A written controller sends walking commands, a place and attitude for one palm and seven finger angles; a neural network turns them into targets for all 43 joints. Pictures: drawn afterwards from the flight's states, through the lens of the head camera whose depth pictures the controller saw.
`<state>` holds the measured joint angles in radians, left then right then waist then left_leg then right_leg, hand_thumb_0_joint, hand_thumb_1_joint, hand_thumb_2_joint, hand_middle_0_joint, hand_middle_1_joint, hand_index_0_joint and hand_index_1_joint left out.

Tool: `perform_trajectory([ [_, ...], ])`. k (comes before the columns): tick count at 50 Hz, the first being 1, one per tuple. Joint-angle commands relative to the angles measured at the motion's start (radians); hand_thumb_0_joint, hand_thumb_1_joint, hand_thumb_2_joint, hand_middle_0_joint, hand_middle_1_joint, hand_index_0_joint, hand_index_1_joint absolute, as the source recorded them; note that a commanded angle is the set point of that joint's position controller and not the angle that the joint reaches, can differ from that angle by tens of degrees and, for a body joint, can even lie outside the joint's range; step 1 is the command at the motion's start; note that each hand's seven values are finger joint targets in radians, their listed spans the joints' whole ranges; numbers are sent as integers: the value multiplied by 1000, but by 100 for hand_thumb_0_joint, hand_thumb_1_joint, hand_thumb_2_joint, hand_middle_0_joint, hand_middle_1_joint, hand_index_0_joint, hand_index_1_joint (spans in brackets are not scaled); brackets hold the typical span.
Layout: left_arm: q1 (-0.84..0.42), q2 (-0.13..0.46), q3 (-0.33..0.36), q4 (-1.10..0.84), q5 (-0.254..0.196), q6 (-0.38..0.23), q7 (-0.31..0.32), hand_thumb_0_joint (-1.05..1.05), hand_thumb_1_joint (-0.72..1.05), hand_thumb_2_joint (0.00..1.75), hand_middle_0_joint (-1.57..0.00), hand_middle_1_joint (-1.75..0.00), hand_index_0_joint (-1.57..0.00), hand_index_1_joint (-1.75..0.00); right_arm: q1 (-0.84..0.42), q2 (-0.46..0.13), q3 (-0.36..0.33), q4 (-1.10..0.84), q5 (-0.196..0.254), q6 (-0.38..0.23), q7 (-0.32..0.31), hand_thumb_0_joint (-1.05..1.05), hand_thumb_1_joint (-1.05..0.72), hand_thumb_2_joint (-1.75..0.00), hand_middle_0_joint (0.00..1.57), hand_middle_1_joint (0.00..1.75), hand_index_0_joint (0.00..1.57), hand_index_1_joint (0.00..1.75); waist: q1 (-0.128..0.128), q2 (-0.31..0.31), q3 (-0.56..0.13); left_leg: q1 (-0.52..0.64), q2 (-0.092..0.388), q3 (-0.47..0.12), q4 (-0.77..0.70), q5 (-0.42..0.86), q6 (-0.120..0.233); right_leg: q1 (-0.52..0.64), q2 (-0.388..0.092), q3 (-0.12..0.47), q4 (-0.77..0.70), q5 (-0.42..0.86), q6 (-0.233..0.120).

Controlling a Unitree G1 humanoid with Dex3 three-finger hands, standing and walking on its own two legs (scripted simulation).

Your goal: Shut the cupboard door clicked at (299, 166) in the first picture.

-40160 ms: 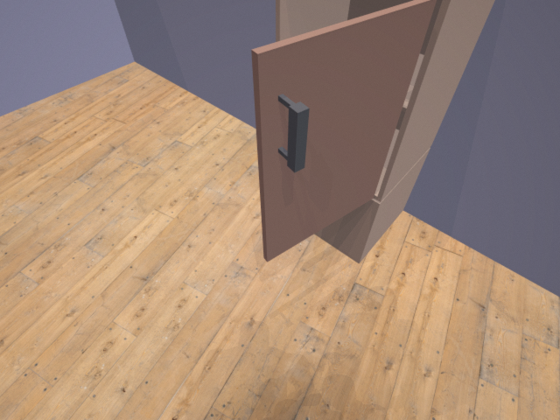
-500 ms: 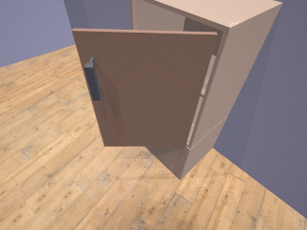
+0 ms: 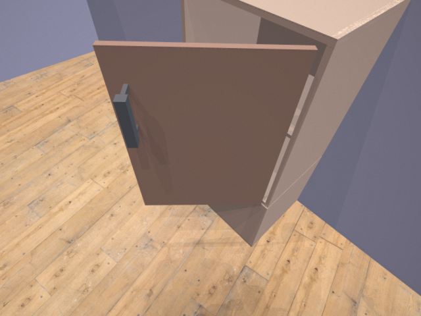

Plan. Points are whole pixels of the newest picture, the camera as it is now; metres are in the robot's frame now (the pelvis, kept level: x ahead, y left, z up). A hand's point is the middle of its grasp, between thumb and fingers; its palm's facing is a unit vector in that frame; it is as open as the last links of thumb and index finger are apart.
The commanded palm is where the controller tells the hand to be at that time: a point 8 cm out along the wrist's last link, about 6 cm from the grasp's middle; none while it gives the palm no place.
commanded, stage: shuffle to correct the standing spot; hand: left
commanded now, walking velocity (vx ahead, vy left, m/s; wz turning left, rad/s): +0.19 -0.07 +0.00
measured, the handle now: (129, 116) +0.49 +0.21 +0.09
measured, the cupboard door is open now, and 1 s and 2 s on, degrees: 48 48 48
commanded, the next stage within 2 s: come to a stop and stand still in 0.10 s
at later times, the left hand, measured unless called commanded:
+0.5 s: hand out of the picture +0.06 +0.17 -0.20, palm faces +0.08 -0.99 -0.10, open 7.4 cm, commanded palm none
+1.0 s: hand out of the picture +0.05 +0.17 -0.17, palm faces +0.04 -0.98 -0.19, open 7.4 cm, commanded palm none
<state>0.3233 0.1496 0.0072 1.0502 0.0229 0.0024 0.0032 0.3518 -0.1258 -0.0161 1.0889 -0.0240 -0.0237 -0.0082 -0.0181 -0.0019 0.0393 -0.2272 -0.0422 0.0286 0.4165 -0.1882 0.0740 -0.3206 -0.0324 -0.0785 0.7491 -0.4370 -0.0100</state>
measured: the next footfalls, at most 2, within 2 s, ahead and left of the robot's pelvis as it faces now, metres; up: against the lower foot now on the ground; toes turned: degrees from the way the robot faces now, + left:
right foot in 0.08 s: +0.06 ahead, -0.12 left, +0.00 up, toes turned -5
left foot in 0.38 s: +0.19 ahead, +0.11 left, +0.00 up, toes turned +7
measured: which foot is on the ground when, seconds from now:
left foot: down 0.00-0.10, up 0.12-0.36, down 0.38-0.80, up 0.82-1.00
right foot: up 0.00-0.06, down 0.08-0.46, up 0.48-0.78, down 0.80-1.00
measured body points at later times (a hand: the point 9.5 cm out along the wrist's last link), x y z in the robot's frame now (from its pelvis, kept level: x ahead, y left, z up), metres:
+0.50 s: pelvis +0.10 +0.02 -0.01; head +0.13 +0.06 +0.43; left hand +0.06 +0.22 -0.19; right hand +0.17 -0.20 -0.15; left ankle +0.15 +0.11 -0.74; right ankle +0.02 -0.11 -0.73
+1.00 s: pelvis +0.03 -0.01 +0.00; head +0.03 -0.01 +0.45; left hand +0.05 +0.22 -0.15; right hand +0.03 -0.25 -0.16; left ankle +0.03 +0.11 -0.70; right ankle +0.02 -0.14 -0.74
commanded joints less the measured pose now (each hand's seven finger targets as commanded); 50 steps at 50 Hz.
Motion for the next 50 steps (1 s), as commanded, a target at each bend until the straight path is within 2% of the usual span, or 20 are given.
perform_trajectory([
  [1, 79, 16, 16, -32, -4, -29, 9, 0, 90, 90, -20, -30, -20, -30, 39, -161, -41, -10, 7, -14, -25, 0, -90, -90, 20, 30, 20, 30, 28, 61, -40, -9, 241, -243, -138, -102, 86, 116, 6, -5, -225, 133, -1],
  [3, 133, 51, 29, -8, -1, -35, 18, 0, 90, 90, -20, -30, -20, -30, 19, -114, -35, -9, 14, -14, -21, 0, -90, -90, 20, 30, 20, 30, 56, -12, -15, -177, 171, -164, -33, -207, 22, 291, -46, 73, -372, 146, -18],
  [5, 213, 155, 55, 11, 1, -36, 30, 0, 90, 90, -20, -30, -20, -30, -26, -59, -25, -50, 12, -10, -12, 0, -90, -90, 20, 30, 20, 30, 92, -254, 64, -418, 34, 50, 288, -312, -46, 339, -328, 443, -572, -121, -156],
  [6, 217, 151, 56, 9, 0, -35, 31, 0, 90, 90, -20, -30, -20, -30, -80, -89, -38, -70, 4, -8, -3, 0, -90, -90, 20, 30, 20, 30, 94, -159, 97, -425, 61, 29, 440, -323, -45, 261, -362, 478, -613, -174, -212],
  [10, 126, 79, 47, -9, 1, -60, 34, 0, 90, 90, -20, -30, -20, -30, -57, -72, -47, -49, -1, 2, 10, 0, -90, -90, 20, 30, 20, 30, 25, -87, 122, -415, 125, 2, 602, -159, -60, 200, -271, 267, -572, 152, -183],
  [15, 85, 75, 31, -13, 5, -47, 40, 0, 90, 90, -20, -30, -20, -30, -49, 1, -14, -44, 16, 3, -4, 0, -90, -90, 20, 30, 20, 30, 11, -101, 54, -116, 92, 68, 220, -46, -96, 131, -177, 53, -400, 707, -121],
  [17, 92, 65, 23, -4, -1, -35, 44, 0, 90, 90, -20, -30, -20, -30, -2, -21, -17, -17, 16, -6, -11, 0, -90, -90, 20, 30, 20, 30, 0, -104, 6, 43, 89, 61, 58, 212, -98, 118, -119, 25, -301, 656, -59],
  [19, 152, 47, 21, 0, -10, -18, 51, 0, 90, 90, -20, -30, -20, -30, 11, -120, -30, -24, 16, -12, -23, 0, -90, -90, 20, 30, 20, 30, 17, 41, -83, 198, 236, -50, 88, 719, -40, 73, -78, 17, -251, 428, 7],
  [22, 162, 49, 26, -10, -9, 16, 60, 0, 90, 90, -20, -30, -20, -30, -23, -181, -46, -35, 18, 8, -43, 0, -90, -90, 20, 30, 20, 30, 17, 252, -44, 129, 369, -171, 18, 996, 78, 80, -26, -1, -101, 7, 33],
  [23, 133, 68, 29, -22, -10, 26, 59, 0, 90, 90, -20, -30, -20, -30, -13, -184, -49, -36, 15, 11, -50, 0, -90, -90, 20, 30, 20, 30, -2, 249, -45, 125, 398, -203, -25, 1026, 107, 46, -18, 32, 23, -119, 32],
  [26, 78, 61, 45, -54, -3, 38, 53, 0, 90, 90, -20, -30, -20, -30, -38, -208, -67, -59, 7, 22, -60, 0, -90, -90, 20, 30, 20, 30, -10, 142, -88, 146, 423, -182, -8, 918, 152, -66, -8, 108, 272, -161, 24],
  [30, 44, 58, 63, -97, -1, 49, 38, 0, 90, 90, -20, -30, -20, -30, -117, -201, -81, -106, 4, 27, -53, 0, -90, -90, 20, 30, 20, 30, 4, 96, -183, 142, 379, -113, -13, 675, 127, -101, 10, 118, 350, -49, 42],
  [37, 125, 44, 60, -82, 0, 41, 23, 0, 90, 90, -20, -30, -20, -30, -196, -191, -84, -126, -13, 48, -22, 0, -90, -90, 20, 30, 20, 30, 53, 175, -97, -148, 298, -120, -141, -210, 31, 211, 9, 0, -167, 38, 9],
  [38, 193, 58, 63, -56, 2, 38, 24, 0, 90, 90, -20, -30, -20, -30, -205, -174, -82, -130, -10, 57, -16, 0, -90, -90, 20, 30, 20, 30, 84, 108, -79, -260, 240, -79, -107, -360, -12, 324, 13, -14, -287, 103, 8],
  [39, 213, 105, 64, -52, 17, 31, 29, 0, 90, 90, -20, -30, -20, -30, -199, -116, -70, -132, 3, 70, -9, 0, -90, -90, 20, 30, 20, 30, 90, -90, -27, -332, 131, 8, 73, -411, -72, 280, -92, 113, -479, -58, -19],
  [40, 115, 181, 64, -95, 23, 27, 35, 0, 90, 90, -20, -30, -20, -30, -193, -55, -62, -158, 10, 81, -2, 0, -90, -90, 20, 30, 20, 30, 60, -357, 62, -357, 47, 57, 313, -339, -118, 53, -310, 434, -686, -422, -101],
  [42, -131, 223, 69, -174, 17, 15, 42, 0, 90, 90, -20, -30, -20, -30, -169, -134, -81, -158, -2, 95, 11, 0, -90, -90, 20, 30, 20, 30, -15, -216, 144, -203, 81, -42, 570, -217, -100, -291, -350, 433, -763, -455, -142],
  [44, -160, 190, 65, -173, 5, -8, 38, 0, 90, 90, -20, -30, -20, -30, -83, -127, -75, -102, -8, 84, 18, 0, -90, -90, 20, 30, 20, 30, -37, -185, 135, -230, 80, -25, 611, -118, -99, -158, -237, 273, -657, -173, -89],
  [46, -77, 166, 57, -144, 3, -21, 28, 0, 90, 90, -20, -30, -20, -30, -34, -110, -66, -82, -6, 58, 21, 0, -90, -90, 20, 30, 20, 30, -11, -154, 79, -249, 72, 23, 520, -98, -107, 41, -192, 179, -571, 24, -81],
  [50, 57, 177, 65, -93, 12, -20, 26, 0, 90, 90, -20, -30, -20, -30, -96, -89, -52, -110, 1, 33, 15, 0, -90, -90, 20, 30, 20, 30, 68, -156, 50, -191, 71, 49, 256, -202, -100, 163, -238, 228, -523, 67, -132],
])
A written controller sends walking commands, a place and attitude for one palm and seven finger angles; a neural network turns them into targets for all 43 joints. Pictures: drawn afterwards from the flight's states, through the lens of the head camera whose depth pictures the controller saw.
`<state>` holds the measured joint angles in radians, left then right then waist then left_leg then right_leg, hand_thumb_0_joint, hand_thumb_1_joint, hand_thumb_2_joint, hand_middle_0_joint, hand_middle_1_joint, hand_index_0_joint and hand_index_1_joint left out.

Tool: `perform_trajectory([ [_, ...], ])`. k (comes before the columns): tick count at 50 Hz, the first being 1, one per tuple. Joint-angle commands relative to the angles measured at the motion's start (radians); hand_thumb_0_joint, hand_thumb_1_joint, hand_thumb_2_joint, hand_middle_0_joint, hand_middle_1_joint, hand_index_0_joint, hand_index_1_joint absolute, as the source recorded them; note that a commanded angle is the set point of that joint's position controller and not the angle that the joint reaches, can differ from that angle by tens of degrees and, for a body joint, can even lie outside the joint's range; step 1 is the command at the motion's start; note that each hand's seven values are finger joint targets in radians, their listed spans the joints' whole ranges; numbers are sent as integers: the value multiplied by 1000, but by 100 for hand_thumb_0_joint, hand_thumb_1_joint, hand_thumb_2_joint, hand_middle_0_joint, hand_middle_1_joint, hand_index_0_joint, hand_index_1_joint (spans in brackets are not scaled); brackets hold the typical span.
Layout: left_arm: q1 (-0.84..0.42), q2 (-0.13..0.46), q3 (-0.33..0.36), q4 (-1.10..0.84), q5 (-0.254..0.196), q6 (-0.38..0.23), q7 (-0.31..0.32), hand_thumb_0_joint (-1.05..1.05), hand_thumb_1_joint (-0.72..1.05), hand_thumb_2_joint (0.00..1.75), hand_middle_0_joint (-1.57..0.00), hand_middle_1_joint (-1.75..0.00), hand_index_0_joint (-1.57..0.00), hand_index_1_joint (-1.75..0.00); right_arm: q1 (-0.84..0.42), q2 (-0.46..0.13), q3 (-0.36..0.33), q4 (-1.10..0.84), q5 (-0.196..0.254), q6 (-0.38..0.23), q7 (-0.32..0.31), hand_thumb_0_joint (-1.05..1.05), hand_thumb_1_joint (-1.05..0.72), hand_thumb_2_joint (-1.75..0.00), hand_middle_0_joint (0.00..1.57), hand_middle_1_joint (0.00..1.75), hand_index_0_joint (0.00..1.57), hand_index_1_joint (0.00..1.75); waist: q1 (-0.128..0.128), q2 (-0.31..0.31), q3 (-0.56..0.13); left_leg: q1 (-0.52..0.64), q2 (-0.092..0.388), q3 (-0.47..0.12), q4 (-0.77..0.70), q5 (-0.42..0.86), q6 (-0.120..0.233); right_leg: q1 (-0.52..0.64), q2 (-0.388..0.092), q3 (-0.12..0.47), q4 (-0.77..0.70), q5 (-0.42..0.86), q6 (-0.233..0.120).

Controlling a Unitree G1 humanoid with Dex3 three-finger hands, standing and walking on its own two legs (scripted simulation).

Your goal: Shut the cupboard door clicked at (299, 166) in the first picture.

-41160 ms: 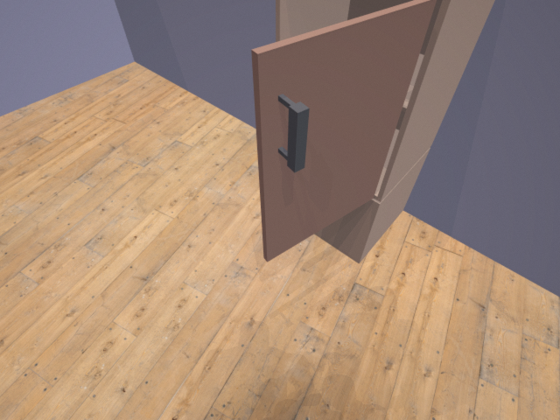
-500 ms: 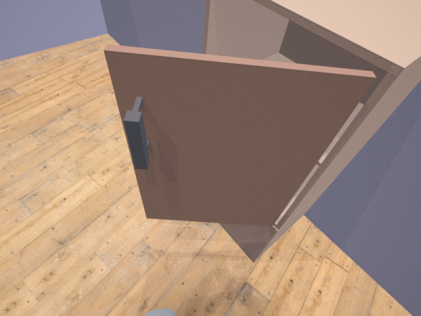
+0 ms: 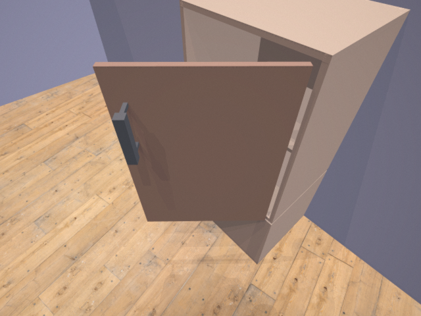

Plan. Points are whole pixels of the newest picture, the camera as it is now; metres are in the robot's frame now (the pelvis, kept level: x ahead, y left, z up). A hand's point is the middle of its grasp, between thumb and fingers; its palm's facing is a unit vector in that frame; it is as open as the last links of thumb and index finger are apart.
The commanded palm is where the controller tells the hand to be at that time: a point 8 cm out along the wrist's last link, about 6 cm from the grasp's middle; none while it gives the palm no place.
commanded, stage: come to a stop and stand still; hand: left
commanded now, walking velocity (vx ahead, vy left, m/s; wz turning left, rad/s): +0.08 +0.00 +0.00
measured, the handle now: (129, 134) +0.47 +0.21 +0.09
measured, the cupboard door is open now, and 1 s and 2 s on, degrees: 48 48 48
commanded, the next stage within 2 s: look again from close up in 0.52 s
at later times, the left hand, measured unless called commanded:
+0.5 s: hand out of the picture -0.02 +0.18 -0.18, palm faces +0.05 -0.99 -0.12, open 7.4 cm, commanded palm none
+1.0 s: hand out of the picture -0.06 +0.20 -0.18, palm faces +0.04 -0.98 -0.20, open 7.4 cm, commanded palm none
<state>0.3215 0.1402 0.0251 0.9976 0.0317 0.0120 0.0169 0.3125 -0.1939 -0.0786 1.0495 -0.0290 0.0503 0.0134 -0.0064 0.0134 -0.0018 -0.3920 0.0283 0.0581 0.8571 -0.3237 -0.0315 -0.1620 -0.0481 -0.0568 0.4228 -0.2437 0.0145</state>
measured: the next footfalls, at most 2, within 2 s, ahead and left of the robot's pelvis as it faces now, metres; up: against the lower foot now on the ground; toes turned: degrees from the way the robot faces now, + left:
left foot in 0.10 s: +0.05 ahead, +0.10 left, +0.00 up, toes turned +7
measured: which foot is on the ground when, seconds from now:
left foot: up 0.00-0.08, down 0.10-1.00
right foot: down 0.00-1.00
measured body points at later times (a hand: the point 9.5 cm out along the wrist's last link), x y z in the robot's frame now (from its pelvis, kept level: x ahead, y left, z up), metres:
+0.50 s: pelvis +0.00 +0.04 +0.00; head +0.00 +0.05 +0.45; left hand -0.02 +0.24 -0.17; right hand -0.02 -0.17 -0.16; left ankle -0.02 +0.11 -0.74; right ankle -0.01 -0.12 -0.74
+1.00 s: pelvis -0.04 +0.03 -0.01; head -0.06 +0.03 +0.44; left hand -0.06 +0.25 -0.17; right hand -0.02 -0.20 -0.16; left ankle -0.02 +0.11 -0.74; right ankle -0.01 -0.12 -0.74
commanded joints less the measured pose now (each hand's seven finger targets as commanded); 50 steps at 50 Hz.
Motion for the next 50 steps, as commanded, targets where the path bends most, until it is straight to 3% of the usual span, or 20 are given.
perform_trajectory([
  [1, 58, 184, 47, -33, 2, -27, 13, 0, 90, 90, -20, -30, -20, -30, -39, -13, 15, -67, 7, -47, -11, 0, -90, -90, 20, 30, 20, 30, 48, -181, 81, 26, 1, 20, -270, -63, 10, 0, -220, 201, -169, -103, -157],
  [3, 33, 161, 41, -22, -7, -20, 12, 0, 90, 90, -20, -30, -20, -30, 43, 1, 28, -25, 9, -59, -22, 0, -90, -90, 20, 30, 20, 30, 16, -148, 70, 220, -17, 30, -467, 53, 18, -98, -157, 146, -93, -107, -114],
  [4, 35, 128, 32, -18, -13, -18, 9, 0, 90, 90, -20, -30, -20, -30, 86, -19, 32, -6, 10, -69, -29, 0, -90, -90, 20, 30, 20, 30, 6, -53, 49, 299, 20, -27, -506, 115, 33, -151, -111, 107, -22, -88, -82],
  [5, 49, 90, 23, -17, -16, -16, 7, 0, 90, 90, -20, -30, -20, -30, 113, -61, 28, 8, 4, -76, -36, 0, -90, -90, 20, 30, 20, 30, 9, 92, 33, 315, 125, -146, -528, 191, 71, -183, -49, 42, 64, -70, -47],
  [6, 51, 58, 17, -13, -15, -15, 8, 0, 90, 90, -20, -30, -20, -30, 106, -100, 26, 10, 4, -71, -40, 0, -90, -90, 20, 30, 20, 30, 19, 158, 18, 252, 211, -211, -571, 188, 110, -137, -28, -15, 99, -109, -22],
  [8, 10, 51, 7, 7, -6, -6, 12, 0, 90, 90, -20, -30, -20, -30, 57, -75, 37, 24, 5, -72, -47, 0, -90, -90, 20, 30, 20, 30, 18, 195, 63, 173, 195, -220, -637, 167, 131, -84, -30, -29, 133, -113, -6],
  [12, 84, 53, -4, 90, -18, -19, 15, 0, 90, 90, -20, -30, -20, -30, 54, -29, 56, 51, 18, -81, -61, 0, -90, -90, 20, 30, 20, 30, 34, 44, 50, 222, 106, -84, -499, 523, 81, 28, -64, 24, -18, 191, -19],
  [18, 78, 45, -11, 124, -17, -13, 24, 0, 90, 90, -20, -30, -20, -30, 65, -22, 56, 89, 22, -74, -59, 0, -90, -90, 20, 30, 20, 30, 17, -41, 82, 235, 92, -68, -529, 383, 63, 15, -75, 18, -49, 164, -4],
  [25, 76, 34, -9, 132, -14, -8, 26, 0, 90, 90, -20, -30, -20, -30, 69, -5, 57, 97, 19, -71, -56, 0, -90, -90, 20, 30, 20, 30, 17, -11, 125, 192, 85, -81, -593, 198, 64, -9, -76, 24, -60, 91, 4],
  [29, 84, 34, -8, 134, -13, -11, 27, 0, 90, 90, -20, -30, -20, -30, 67, -2, 55, 95, 19, -74, -56, 0, -90, -90, 20, 30, 20, 30, 17, -12, 102, 210, 80, -74, -583, 218, 65, -5, -79, 30, -64, 109, 2],
  [30, 85, 33, -8, 135, -13, -12, 27, 0, 90, 90, -20, -30, -20, -30, 67, 0, 55, 96, 19, -75, -56, 0, -90, -90, 20, 30, 20, 30, 17, -4, 100, 215, 81, -72, -582, 228, 64, -8, -81, 29, -63, 116, 2],
  [31, 74, 99, -29, 141, -2, -40, 62, 0, 90, 90, -20, -30, -20, -30, -5, -71, 68, 5, 35, -91, -40, 0, -90, -90, 20, 30, 20, 30, 21, -2, 136, 127, 99, -85, -407, 484, 39, -57, -95, 65, -33, 221, -14],
  [32, 102, 113, -17, 133, -1, -59, 59, 0, 90, 90, -20, -30, -20, -30, 9, -42, 74, -11, 25, -102, -43, 0, -90, -90, 20, 30, 20, 30, 9, 14, 69, 167, 65, -80, -391, 635, 20, 2, -115, 41, 21, 511, -30],
  [34, 119, 83, -23, 116, -11, -54, 50, 0, 90, 90, -20, -30, -20, -30, 98, -45, 62, 15, 17, -114, -52, 0, -90, -90, 20, 30, 20, 30, 11, 58, -103, 230, 90, -100, -386, 658, 27, 69, -93, 25, 94, 278, -47],
  [36, 94, 69, -24, 99, -15, -45, 45, 0, 90, 90, -20, -30, -20, -30, 77, -51, 59, 4, 21, -105, -53, 0, -90, -90, 20, 30, 20, 30, 4, 69, -111, 260, 99, -108, -394, 606, 51, 35, -71, 10, 71, 149, -42],
  [37, 80, 76, -26, 90, -13, -42, 43, 0, 90, 90, -20, -30, -20, -30, 68, -46, 62, -5, 20, -101, -54, 0, -90, -90, 20, 30, 20, 30, 6, 40, -58, 215, 95, -111, -396, 546, 61, 18, -70, 13, 61, 137, -40],
  [41, 56, 75, -28, 67, -10, -25, 33, 0, 90, 90, -20, -30, -20, -30, 26, -55, 56, -35, 20, -77, -38, 0, -90, -90, 20, 30, 20, 30, 3, -12, 147, 39, 70, -136, -529, -38, 65, -80, -65, 27, 7, -63, -40],
  [42, 59, 83, -27, 62, -6, -24, 31, 0, 90, 90, -20, -30, -20, -30, 17, -55, 55, -39, 17, -73, -34, 0, -90, -90, 20, 30, 20, 30, 8, 1, 175, 12, 67, -139, -550, -94, 67, -90, -62, 28, 5, -71, -40],
  [46, 84, 93, -22, 46, -5, -22, 28, 0, 90, 90, -20, -30, -20, -30, 14, -76, 48, -49, 15, -68, -29, 0, -90, -90, 20, 30, 20, 30, 11, -22, 163, 2, 68, -148, -581, -178, 70, -100, -53, 37, -3, -112, -35],
  [50, 92, 107, -19, 29, -7, -28, 26, 0, 90, 90, -20, -30, -20, -30, 23, -69, 51, -51, 15, -66, -26, 0, -90, -90, 20, 30, 20, 30, 7, -52, 124, 48, 50, -117, -543, -119, 68, -122, -73, 67, -49, -163, -39],
])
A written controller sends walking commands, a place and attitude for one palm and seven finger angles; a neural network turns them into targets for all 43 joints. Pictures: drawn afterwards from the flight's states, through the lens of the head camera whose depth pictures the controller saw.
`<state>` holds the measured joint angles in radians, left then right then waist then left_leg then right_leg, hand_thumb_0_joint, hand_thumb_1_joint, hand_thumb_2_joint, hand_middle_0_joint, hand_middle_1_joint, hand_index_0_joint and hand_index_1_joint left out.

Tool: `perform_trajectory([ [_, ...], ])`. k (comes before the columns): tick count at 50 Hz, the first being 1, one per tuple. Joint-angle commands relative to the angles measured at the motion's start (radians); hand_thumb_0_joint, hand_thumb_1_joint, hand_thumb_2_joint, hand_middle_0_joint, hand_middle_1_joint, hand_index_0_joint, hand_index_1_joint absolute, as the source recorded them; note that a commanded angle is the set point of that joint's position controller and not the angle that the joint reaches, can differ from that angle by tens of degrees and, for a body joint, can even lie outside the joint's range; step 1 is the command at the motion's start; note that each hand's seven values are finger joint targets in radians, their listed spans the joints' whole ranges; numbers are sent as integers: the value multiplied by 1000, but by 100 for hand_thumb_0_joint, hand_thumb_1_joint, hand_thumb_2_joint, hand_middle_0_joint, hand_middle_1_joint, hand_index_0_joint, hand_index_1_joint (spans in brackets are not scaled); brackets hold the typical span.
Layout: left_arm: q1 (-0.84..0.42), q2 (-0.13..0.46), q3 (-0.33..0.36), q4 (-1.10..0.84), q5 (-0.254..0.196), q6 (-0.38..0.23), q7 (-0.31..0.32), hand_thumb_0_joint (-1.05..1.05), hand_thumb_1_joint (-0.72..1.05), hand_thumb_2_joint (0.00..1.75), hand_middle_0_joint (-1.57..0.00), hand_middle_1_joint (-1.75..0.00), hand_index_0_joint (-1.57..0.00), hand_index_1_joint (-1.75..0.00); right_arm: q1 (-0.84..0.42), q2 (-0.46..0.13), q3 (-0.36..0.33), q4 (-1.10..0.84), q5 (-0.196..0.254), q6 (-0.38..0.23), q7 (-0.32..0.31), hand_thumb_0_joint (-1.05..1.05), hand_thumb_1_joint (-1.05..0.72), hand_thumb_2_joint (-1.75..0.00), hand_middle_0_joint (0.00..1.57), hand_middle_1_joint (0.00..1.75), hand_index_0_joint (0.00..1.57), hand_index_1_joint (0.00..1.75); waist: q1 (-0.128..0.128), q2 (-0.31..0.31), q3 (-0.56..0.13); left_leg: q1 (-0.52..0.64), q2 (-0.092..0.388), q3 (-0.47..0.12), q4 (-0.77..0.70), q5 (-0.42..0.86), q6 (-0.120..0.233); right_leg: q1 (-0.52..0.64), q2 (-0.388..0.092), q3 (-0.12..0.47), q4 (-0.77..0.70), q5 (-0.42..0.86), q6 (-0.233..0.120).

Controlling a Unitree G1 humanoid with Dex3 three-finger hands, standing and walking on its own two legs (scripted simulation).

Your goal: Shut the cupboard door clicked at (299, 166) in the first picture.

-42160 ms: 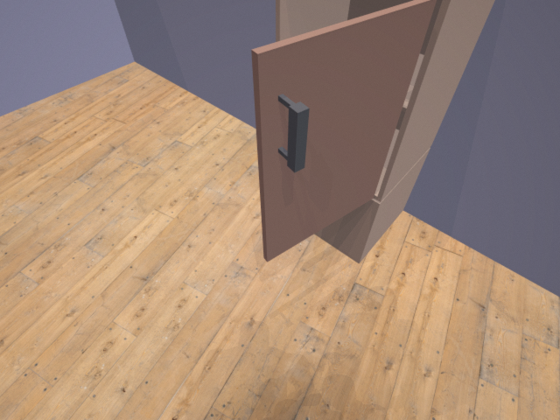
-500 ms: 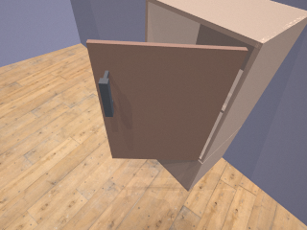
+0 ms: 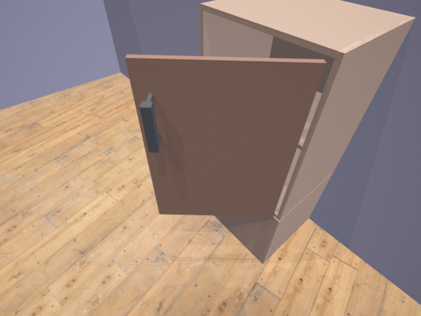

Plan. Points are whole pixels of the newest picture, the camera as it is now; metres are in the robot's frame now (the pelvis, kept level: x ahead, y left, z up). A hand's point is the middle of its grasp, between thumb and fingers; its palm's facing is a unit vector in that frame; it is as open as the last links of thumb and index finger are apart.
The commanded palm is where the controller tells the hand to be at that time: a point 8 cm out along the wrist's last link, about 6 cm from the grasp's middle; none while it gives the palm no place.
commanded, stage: look again from close up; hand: left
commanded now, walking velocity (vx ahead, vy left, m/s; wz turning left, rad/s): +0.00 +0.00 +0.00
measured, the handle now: (152, 123) +0.51 +0.18 +0.10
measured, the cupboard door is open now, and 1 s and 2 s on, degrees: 48 48 48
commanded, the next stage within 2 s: shuffle to correct the standing spot in 0.08 s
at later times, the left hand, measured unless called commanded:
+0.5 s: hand out of the picture -0.04 +0.14 -0.18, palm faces +0.06 -0.99 -0.12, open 7.4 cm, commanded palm none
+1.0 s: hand out of the picture +0.09 +0.15 -0.18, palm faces +0.06 -0.99 -0.15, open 7.3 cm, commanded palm none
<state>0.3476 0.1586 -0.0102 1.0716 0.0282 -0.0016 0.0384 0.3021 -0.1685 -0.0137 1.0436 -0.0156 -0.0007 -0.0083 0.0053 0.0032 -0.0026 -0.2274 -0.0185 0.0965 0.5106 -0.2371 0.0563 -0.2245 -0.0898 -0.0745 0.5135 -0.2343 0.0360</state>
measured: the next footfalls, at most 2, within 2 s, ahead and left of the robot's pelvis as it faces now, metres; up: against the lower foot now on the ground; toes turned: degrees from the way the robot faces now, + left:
right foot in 1.02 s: +0.15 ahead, -0.14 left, +0.00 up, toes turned +2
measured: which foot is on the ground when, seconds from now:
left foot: down 0.00-1.00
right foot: down 0.00-0.80, up 0.82-1.00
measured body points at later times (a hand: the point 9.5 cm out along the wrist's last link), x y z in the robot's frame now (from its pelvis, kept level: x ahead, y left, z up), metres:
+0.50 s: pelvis +0.00 -0.01 +0.00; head -0.01 +0.01 +0.45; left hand -0.04 +0.19 -0.17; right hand -0.03 -0.23 -0.15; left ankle +0.03 +0.08 -0.73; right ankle +0.03 -0.15 -0.73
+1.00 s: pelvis +0.09 -0.01 +0.00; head +0.11 +0.01 +0.45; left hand +0.08 +0.20 -0.17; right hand +0.09 -0.22 -0.15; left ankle +0.05 +0.07 -0.73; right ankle +0.10 -0.14 -0.72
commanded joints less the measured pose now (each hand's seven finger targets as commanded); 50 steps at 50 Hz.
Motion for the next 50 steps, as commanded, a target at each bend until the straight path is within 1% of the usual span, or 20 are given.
perform_trajectory([
  [1, 66, 91, 17, -46, -4, -16, 4, 0, 90, 90, -20, -30, -20, -30, 35, -92, -13, -43, 2, -15, -4, 0, -90, -90, 20, 30, 20, 30, -7, -36, 118, -100, 94, -146, -186, -188, -22, -72, -35, 92, -152, -182, -61],
  [9, 76, 92, 17, -47, -7, -21, 3, 0, 90, 90, -20, -30, -20, -30, 52, -75, -5, -17, 5, -14, -3, 0, -90, -90, 20, 30, 20, 30, -9, -26, 119, -95, 92, -131, -171, -144, -30, -82, -41, 102, -182, -182, -62],
  [13, 102, 87, 25, -36, -1, -13, 0, 0, 90, 90, -20, -30, -20, -30, 71, -70, -8, 1, -4, -5, -1, 0, -90, -90, 20, 30, 20, 30, -3, -42, 118, -126, 82, -120, -147, -309, -27, -86, -32, 103, -191, -366, -66],
  [17, 121, 86, 37, -30, -5, -15, -6, 0, 90, 90, -20, -30, -20, -30, 78, -46, -9, 9, -6, -7, -2, 0, -90, -90, 20, 30, 20, 30, -2, -39, 141, -136, 65, -100, -95, -269, -22, -99, -36, 122, -180, -368, -91],
  [22, 118, 38, 42, -41, 0, -14, -17, 0, 90, 90, -20, -30, -20, -30, 102, -75, -26, 16, -6, -17, -10, 0, -90, -90, 20, 30, 20, 30, -6, 90, 146, -151, 155, -230, -237, -441, 19, -105, 46, 25, -30, -278, -80],
  [26, 137, -1, 41, -35, 4, -17, -24, 0, 90, 90, -20, -30, -20, -30, 82, -95, -37, 10, -4, -25, -16, 0, -90, -90, 20, 30, 20, 30, 11, 92, 156, -205, 196, -282, -277, -491, 46, -40, 71, 0, 28, -171, -80],
  [29, 173, 17, 48, -24, 2, -29, -24, 0, 90, 90, -20, -30, -20, -30, 62, -63, -32, 2, -2, -31, -14, 0, -90, -90, 20, 30, 20, 30, 27, 24, 152, -227, 135, -205, -178, -395, 27, 5, 27, 92, -63, -212, -103],
  [32, 224, 83, 64, 0, -7, -42, -11, 0, 90, 90, -20, -30, -20, -30, 42, 5, -17, -19, 0, -39, -7, 0, -90, -90, 20, 30, 20, 30, 38, -199, 135, -293, 12, -12, 121, -186, -16, 87, -133, 328, -237, -259, -186],
  [33, 233, 99, 68, 1, -8, -44, -7, 0, 90, 90, -20, -30, -20, -30, 30, 5, -21, -24, -2, -38, -3, 0, -90, -90, 20, 30, 20, 30, 36, -229, 131, -292, 20, 3, 200, -196, -18, 64, -187, 384, -285, -295, -214],
  [34, 220, 97, 70, -3, -6, -46, -4, 0, 90, 90, -20, -30, -20, -30, 10, 3, -23, -32, -3, -37, 1, 0, -90, -90, 20, 30, 20, 30, 33, -219, 144, -293, 32, -12, 234, -203, -17, 45, -192, 389, -295, -277, -228],
  [36, 174, 86, 69, -14, -2, -46, -2, 0, 90, 90, -20, -30, -20, -30, 27, 15, -21, -29, -1, -43, 4, 0, -90, -90, 20, 30, 20, 30, -1, -164, 128, -187, 42, -12, 123, -167, -14, -5, -161, 298, -222, -156, -215],
  [38, 123, 56, 61, -26, -7, -41, -6, 0, 90, 90, -20, -30, -20, -30, 118, 21, -16, 17, 2, -57, 2, 0, -90, -90, 20, 30, 20, 30, -41, -55, 96, 51, 43, -21, -62, -50, -17, -124, -54, 138, -68, -74, -154],
  [39, 114, 16, 51, -36, -8, -40, -11, 0, 90, 90, -20, -30, -20, -30, 192, -37, -26, 47, 0, -64, -9, 0, -90, -90, 20, 30, 20, 30, -61, 110, 72, 163, 166, -191, -123, 37, 21, -224, 28, 60, 90, -59, -106],
  [40, 96, -10, 42, -55, -9, -40, -10, 0, 90, 90, -20, -30, -20, -30, 266, -102, -35, 65, -6, -62, -23, 0, -90, -90, 20, 30, 20, 30, -79, 241, 37, 249, 341, -385, -200, 256, 99, -315, 83, -32, 262, -171, -62],
  [41, 42, 9, 41, -70, -2, -33, -4, 0, 90, 90, -20, -30, -20, -30, 262, -96, -29, 77, -12, -54, -31, 0, -90, -90, 20, 30, 20, 30, -78, 223, 70, 228, 385, -401, -216, 449, 144, -343, 67, 16, 384, -319, -66],
  [42, 30, 11, 42, -70, -1, -24, -1, 0, 90, 90, -20, -30, -20, -30, 237, -77, -14, 72, -12, -55, -39, 0, -90, -90, 20, 30, 20, 30, -60, 226, 99, 187, 397, -384, -186, 675, 169, -340, 39, 51, 435, -329, -64],
  [43, 31, 3, 41, -59, -7, -20, -1, 0, 90, 90, -20, -30, -20, -30, 186, -56, -3, 56, -11, -55, -44, 0, -90, -90, 20, 30, 20, 30, -39, 143, 111, 115, 385, -317, -162, 800, 170, -284, 16, 66, 417, -307, -59],
  [45, 50, -35, 33, -43, -14, -15, -3, 0, 90, 90, -20, -30, -20, -30, 102, -65, 2, 30, -9, -54, -47, 0, -90, -90, 20, 30, 20, 30, -8, 105, 100, 69, 310, -190, -125, 929, 128, -149, 11, 38, 245, -216, -44],
  [48, 90, -12, 42, -32, -15, -4, -6, 0, 90, 90, -20, -30, -20, -30, 53, -91, -14, 17, 6, -41, -53, 0, -90, -90, 20, 30, 20, 30, 17, 75, 47, 83, 239, -127, -72, 788, 56, -20, 39, -13, 11, 74, -28],
  [50, 78, 35, 53, -53, -11, -2, -4, 0, 90, 90, -20, -30, -20, -30, 56, -84, -27, 7, 10, -32, -54, 0, -90, -90, 20, 30, 20, 30, 12, 59, 22, 66, 196, -110, -34, 651, 16, 35, 21, 26, -19, 303, -42],
])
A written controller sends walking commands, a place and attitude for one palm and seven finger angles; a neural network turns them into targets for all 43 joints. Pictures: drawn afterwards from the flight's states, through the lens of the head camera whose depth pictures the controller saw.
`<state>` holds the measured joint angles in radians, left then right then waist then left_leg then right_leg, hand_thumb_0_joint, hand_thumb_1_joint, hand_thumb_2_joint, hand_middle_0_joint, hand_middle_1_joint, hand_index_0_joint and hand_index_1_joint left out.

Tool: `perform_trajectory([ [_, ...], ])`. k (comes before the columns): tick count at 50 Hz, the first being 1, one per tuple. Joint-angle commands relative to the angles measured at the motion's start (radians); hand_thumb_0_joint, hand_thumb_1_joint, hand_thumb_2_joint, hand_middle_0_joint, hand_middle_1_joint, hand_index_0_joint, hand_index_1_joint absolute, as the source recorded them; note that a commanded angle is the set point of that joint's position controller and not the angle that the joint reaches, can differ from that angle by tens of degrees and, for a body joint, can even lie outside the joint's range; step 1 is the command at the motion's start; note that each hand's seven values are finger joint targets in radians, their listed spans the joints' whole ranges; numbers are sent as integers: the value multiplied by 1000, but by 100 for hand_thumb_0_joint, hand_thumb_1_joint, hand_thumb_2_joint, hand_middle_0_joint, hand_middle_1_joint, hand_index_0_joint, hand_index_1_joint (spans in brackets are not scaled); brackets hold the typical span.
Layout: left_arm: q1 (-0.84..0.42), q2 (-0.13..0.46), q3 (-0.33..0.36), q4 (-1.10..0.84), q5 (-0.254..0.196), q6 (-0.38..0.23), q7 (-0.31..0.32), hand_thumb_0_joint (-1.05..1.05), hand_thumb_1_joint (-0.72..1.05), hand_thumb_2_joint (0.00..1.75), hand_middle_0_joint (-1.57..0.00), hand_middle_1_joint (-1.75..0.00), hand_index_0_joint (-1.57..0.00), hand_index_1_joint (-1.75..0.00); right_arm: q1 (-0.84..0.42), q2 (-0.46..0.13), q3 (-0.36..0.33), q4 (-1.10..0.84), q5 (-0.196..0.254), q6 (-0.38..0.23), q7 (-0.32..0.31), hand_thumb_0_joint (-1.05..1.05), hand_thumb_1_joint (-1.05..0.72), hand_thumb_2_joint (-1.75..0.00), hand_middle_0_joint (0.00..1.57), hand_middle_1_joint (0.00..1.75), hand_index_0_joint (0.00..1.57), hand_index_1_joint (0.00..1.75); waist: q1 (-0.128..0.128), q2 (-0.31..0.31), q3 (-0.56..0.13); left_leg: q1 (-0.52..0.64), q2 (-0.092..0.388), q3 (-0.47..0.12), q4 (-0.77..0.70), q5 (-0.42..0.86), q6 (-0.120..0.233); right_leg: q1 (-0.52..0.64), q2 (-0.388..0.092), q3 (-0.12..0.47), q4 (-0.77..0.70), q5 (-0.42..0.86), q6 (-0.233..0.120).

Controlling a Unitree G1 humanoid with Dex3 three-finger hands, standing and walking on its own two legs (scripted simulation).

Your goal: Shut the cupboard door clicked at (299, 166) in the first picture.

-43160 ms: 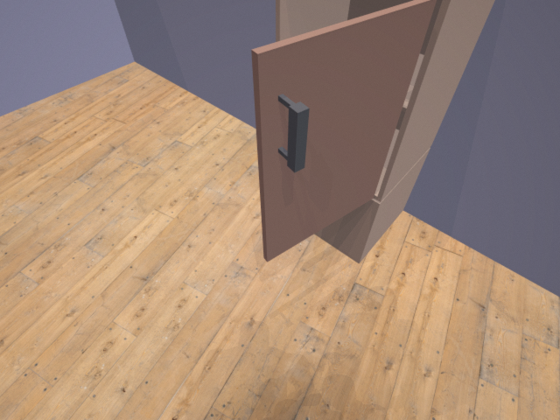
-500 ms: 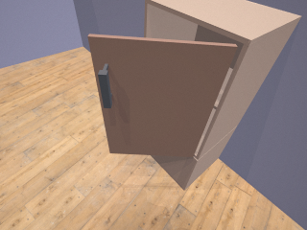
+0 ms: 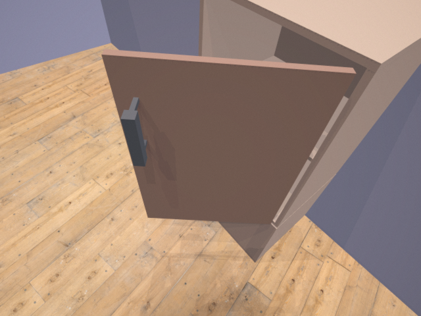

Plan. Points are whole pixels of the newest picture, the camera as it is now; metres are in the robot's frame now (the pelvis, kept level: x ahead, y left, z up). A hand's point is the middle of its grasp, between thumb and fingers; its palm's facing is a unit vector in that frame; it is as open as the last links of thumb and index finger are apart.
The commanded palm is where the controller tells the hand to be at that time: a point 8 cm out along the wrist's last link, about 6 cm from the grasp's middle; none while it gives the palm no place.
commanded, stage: come to a stop and stand still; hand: left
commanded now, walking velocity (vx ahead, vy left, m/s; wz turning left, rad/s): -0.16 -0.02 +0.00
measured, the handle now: (137, 132) +0.43 +0.18 +0.10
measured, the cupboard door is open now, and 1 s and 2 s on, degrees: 48 48 48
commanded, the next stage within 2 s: look again from close up in 1.50 s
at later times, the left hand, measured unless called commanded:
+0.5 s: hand out of the picture +0.03 +0.18 -0.18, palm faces -0.01 -0.98 -0.21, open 7.3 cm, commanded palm none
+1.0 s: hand out of the picture -0.06 +0.17 -0.17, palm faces +0.03 -0.98 -0.21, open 7.4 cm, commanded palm none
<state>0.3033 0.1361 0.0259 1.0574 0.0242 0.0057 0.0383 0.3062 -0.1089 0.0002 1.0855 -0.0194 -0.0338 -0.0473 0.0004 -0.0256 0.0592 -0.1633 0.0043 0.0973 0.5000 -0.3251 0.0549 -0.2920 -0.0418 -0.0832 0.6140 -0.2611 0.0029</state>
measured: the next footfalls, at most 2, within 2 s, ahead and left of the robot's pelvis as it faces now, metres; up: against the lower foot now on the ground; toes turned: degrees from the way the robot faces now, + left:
right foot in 0.02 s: +0.06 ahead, -0.13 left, +0.00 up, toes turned +1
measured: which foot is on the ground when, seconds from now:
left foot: down 0.00-1.00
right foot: up 0.00-0.00, down 0.02-1.00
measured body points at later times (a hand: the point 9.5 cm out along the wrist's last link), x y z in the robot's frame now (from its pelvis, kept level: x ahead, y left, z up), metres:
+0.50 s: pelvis -0.04 +0.00 -0.01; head -0.05 +0.01 +0.44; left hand +0.03 +0.23 -0.16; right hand +0.02 -0.23 -0.15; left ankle -0.04 +0.08 -0.74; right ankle +0.01 -0.13 -0.74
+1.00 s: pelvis -0.04 -0.01 +0.00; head -0.04 -0.03 +0.45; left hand -0.06 +0.22 -0.15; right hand -0.04 -0.25 -0.16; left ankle -0.04 +0.08 -0.74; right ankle +0.02 -0.13 -0.74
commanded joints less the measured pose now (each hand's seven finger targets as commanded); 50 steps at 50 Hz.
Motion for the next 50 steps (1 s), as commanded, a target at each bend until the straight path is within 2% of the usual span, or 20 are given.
perform_trajectory([
  [1, 113, 86, 21, -44, -6, -9, -3, 0, 90, 90, -20, -30, -20, -30, 55, -133, -45, -43, 13, 6, -15, 0, -90, -90, 20, 30, 20, 30, 13, 69, -47, -39, 143, -94, -15, 637, -2, 128, -60, 84, -73, 499, -28],
  [3, 93, 113, 27, -70, -2, -6, -3, 0, 90, 90, -20, -30, -20, -30, 53, -117, -54, -49, 11, 14, -12, 0, -90, -90, 20, 30, 20, 30, 7, 76, -46, -75, 108, -79, -6, 507, -16, 132, -111, 106, -23, 642, -53],
  [7, 76, 150, 32, -85, -4, -12, 8, 0, 90, 90, -20, -30, -20, -30, 65, -85, -61, -54, 18, 32, -1, 0, -90, -90, 20, 30, 20, 30, 4, -118, -159, -82, 34, -26, 148, 252, -49, 193, -221, 192, -52, 858, -139],
  [9, 42, 163, 35, -99, -3, -9, 12, 0, 90, 90, -20, -30, -20, -30, 39, -67, -56, -64, 20, 39, 8, 0, -90, -90, 20, 30, 20, 30, 8, -183, -151, -132, 5, -34, 148, -34, -59, 203, -257, 222, -80, 846, -178],
  [10, 14, 163, 36, -109, -1, -6, 14, 0, 90, 90, -20, -30, -20, -30, 32, -62, -54, -64, 19, 41, 10, 0, -90, -90, 20, 30, 20, 30, 4, -198, -146, -128, 7, -41, 101, -67, -58, 194, -254, 225, -82, 789, -182],
  [12, -32, 156, 34, -128, -3, 0, 12, 0, 90, 90, -20, -30, -20, -30, 33, -67, -53, -56, 16, 40, 15, 0, -90, -90, 20, 30, 20, 30, -10, -138, -136, -36, 23, -45, -29, 109, -54, 118, -200, 191, -80, 568, -136],
  [13, -51, 139, 32, -143, -6, 3, 11, 0, 90, 90, -20, -30, -20, -30, 40, -89, -52, -51, 11, 34, 14, 0, -90, -90, 20, 30, 20, 30, -15, -66, -125, 18, 70, -74, -50, 268, -41, 62, -144, 154, -56, 448, -93],
  [15, -76, 94, 19, -144, -9, 13, 8, 0, 90, 90, -20, -30, -20, -30, -26, -125, -50, -59, 2, 24, 15, 0, -90, -90, 20, 30, 20, 30, 7, 175, -55, -64, 185, -183, -140, 496, 24, 60, -36, 60, 4, 124, -12],
  [16, 76, 167, 14, -72, -13, 4, 36, 0, 90, 90, -20, -30, -20, -30, -126, -225, -67, -147, 27, 12, 20, 0, -90, -90, 20, 30, 20, 30, 50, 158, -152, -32, 225, -145, 61, 618, 11, 86, -81, 112, -33, 163, -33],
  [17, 89, 183, 15, -77, 0, -17, 27, 0, 90, 90, -20, -30, -20, -30, -138, -195, -56, -178, 17, 8, 19, 0, -90, -90, 20, 30, 20, 30, 51, 88, -159, -50, 109, -83, 157, 597, -28, 138, -111, 122, -99, 544, -57],
  [18, 0, 194, 20, -106, -4, -20, 21, 0, 90, 90, -20, -30, -20, -30, -23, -134, -58, -166, 19, 9, 19, 0, -90, -90, 20, 30, 20, 30, -26, 26, -210, -37, 59, -73, 76, 305, -64, 140, -179, 177, -65, 533, -97],
  [19, -46, 178, 9, -120, -10, -19, 18, 0, 90, 90, -20, -30, -20, -30, -2, -133, -49, -152, 14, 18, 21, 0, -90, -90, 20, 30, 20, 30, -29, 21, -173, -26, 72, -87, -3, 163, -54, 80, -157, 160, -89, 313, -90],
  [21, -84, 152, -1, -141, -7, -4, 9, 0, 90, 90, -20, -30, -20, -30, -34, -166, -50, -169, 2, 19, 27, 0, -90, -90, 20, 30, 20, 30, -15, 147, -16, -128, 126, -170, -131, 63, -21, -3, -53, 99, -112, -22, -49],
  [23, -58, 149, -4, -132, 3, 9, 1, 0, 90, 90, -20, -30, -20, -30, -78, -193, -51, -195, -3, 20, 31, 0, -90, -90, 20, 30, 20, 30, 6, 183, 95, -260, 146, -206, -241, -156, -6, 15, -18, 55, -85, -42, -33],
  [26, 3, 137, -7, -117, 9, 13, -7, 0, 90, 90, -20, -30, -20, -30, -93, -223, -57, -219, -3, 26, 38, 0, -90, -90, 20, 30, 20, 30, 22, 100, 123, -342, 139, -212, -296, -329, 4, 45, 1, 47, -69, -37, -26],
  [29, 44, 131, -6, -114, 8, 9, -9, 0, 90, 90, -20, -30, -20, -30, -87, -221, -54, -223, -2, 30, 40, 0, -90, -90, 20, 30, 20, 30, 27, 48, 86, -314, 125, -198, -275, -322, 10, 52, 1, 66, -90, -54, -23],
  [35, 27, 155, 1, -126, 4, -12, -8, 0, 90, 90, -20, -30, -20, -30, -10, -206, -52, -194, -3, 38, 41, 0, -90, -90, 20, 30, 20, 30, -19, -31, 37, -152, 68, -163, -169, -218, 1, -94, -34, 199, -233, -240, -44],
  [38, 31, 162, 1, -117, 0, -21, -9, 0, 90, 90, -20, -30, -20, -30, 17, -195, -46, -170, 0, 33, 40, 0, -90, -90, 20, 30, 20, 30, -29, -39, 12, -101, 55, -149, -137, -148, -1, -111, -46, 236, -267, -245, -51],
  [43, 42, 163, -1, -84, -5, -31, -10, 0, 90, 90, -20, -30, -20, -30, 20, -197, -38, -128, 3, 13, 36, 0, -90, -90, 20, 30, 20, 30, -19, 16, 3, -111, 76, -172, -182, -115, 0, -55, -42, 223, -248, -154, -53],
  [50, 42, 150, -10, -41, -10, -38, -7, 0, 90, 90, -20, -30, -20, -30, 39, -184, -24, -71, 7, 0, 32, 0, -90, -90, 20, 30, 20, 30, -9, 8, 12, -119, 83, -169, -204, -36, -8, 14, -52, 217, -244, -52, -54],
])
